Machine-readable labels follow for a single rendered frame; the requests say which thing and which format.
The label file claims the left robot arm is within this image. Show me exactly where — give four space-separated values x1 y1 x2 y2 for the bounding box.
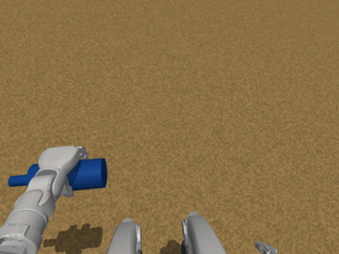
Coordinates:
0 166 66 254

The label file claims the left robot hand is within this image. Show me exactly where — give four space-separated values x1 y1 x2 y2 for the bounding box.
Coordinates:
38 146 89 197

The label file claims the bottle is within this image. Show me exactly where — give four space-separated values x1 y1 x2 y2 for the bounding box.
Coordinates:
8 158 107 191

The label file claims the right robot hand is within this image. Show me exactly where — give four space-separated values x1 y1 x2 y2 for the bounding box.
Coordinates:
255 241 278 254

